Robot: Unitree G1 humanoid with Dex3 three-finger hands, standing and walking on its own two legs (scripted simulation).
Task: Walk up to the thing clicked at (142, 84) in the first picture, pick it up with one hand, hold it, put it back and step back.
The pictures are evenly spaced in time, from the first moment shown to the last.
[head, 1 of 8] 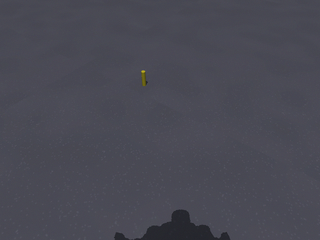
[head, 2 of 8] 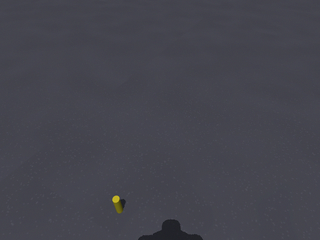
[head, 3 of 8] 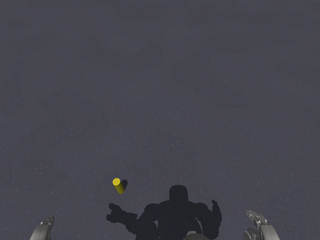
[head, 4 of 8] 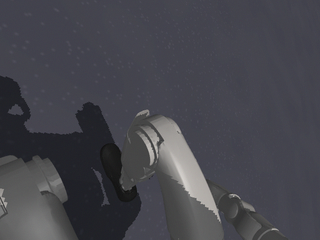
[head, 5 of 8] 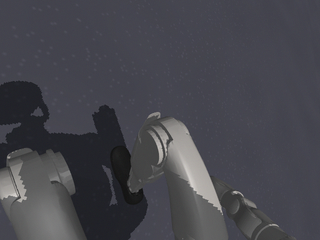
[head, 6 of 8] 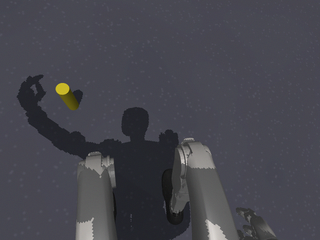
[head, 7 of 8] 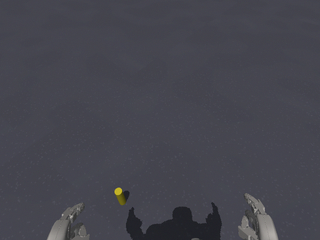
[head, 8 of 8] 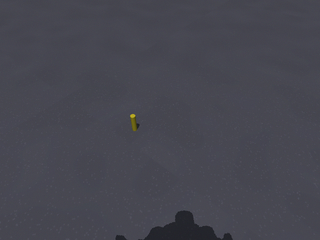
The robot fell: no
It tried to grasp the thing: no
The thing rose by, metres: 0.00
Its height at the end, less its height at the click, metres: +0.00
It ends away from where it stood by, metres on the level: 0.00
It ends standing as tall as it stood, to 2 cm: yes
